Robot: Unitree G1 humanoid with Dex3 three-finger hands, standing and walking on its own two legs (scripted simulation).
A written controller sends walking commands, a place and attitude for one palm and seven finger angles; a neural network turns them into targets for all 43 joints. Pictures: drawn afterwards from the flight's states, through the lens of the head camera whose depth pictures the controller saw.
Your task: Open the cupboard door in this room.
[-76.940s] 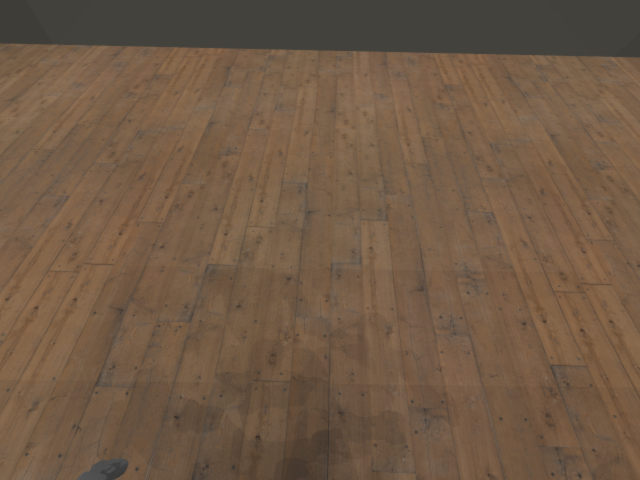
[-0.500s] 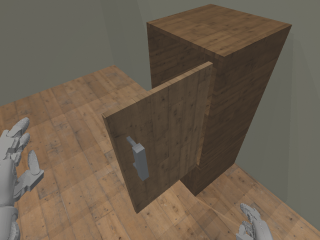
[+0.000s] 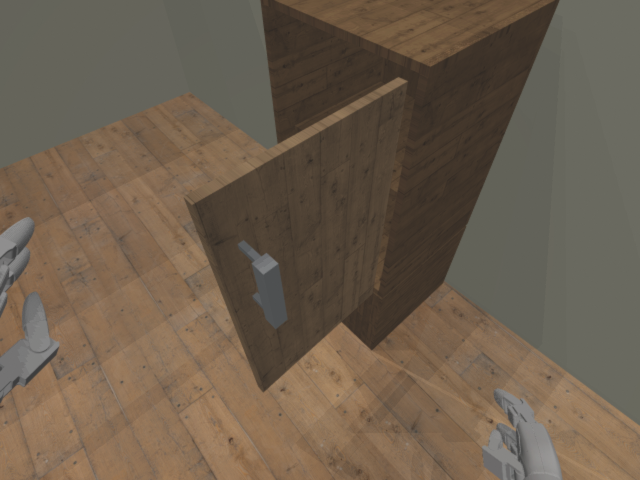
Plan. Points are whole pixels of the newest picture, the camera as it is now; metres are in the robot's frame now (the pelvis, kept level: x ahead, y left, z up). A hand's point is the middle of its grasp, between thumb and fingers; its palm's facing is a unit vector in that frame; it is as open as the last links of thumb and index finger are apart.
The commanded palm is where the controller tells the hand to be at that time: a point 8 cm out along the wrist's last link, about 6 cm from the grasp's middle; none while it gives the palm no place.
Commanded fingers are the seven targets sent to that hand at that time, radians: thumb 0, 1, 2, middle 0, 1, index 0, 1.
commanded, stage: step back with the hand held close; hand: left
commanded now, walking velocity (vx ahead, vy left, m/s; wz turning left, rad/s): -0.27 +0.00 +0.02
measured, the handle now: (261, 285) +0.37 +0.11 +0.01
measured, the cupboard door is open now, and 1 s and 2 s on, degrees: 92 92 92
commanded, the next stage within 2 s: stop stepping back and stand still in 1.02 s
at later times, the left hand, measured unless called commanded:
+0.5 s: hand out of the picture +0.13 +0.26 +0.16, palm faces +0.45 -0.76 -0.46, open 7.4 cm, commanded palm +0.06 +0.31 +0.18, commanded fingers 0.00 0.90 0.90 -0.20 -0.30 -0.20 -0.30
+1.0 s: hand out of the picture +0.08 +0.21 +0.17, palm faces +0.27 -0.80 -0.53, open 7.4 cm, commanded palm +0.01 +0.27 +0.18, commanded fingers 0.00 0.90 0.90 -0.20 -0.30 -0.20 -0.30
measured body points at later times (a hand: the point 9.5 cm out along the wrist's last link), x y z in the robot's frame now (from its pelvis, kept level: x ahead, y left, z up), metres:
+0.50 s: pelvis -0.07 +0.01 -0.02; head -0.04 +0.02 +0.43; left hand +0.10 +0.30 +0.19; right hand +0.11 -0.23 -0.10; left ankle +0.00 +0.09 -0.74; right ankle +0.04 -0.12 -0.74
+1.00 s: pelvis -0.14 -0.02 -0.01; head -0.11 +0.00 +0.44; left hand +0.06 +0.26 +0.20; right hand +0.04 -0.25 -0.08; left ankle -0.05 +0.07 -0.73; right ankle -0.23 -0.13 -0.74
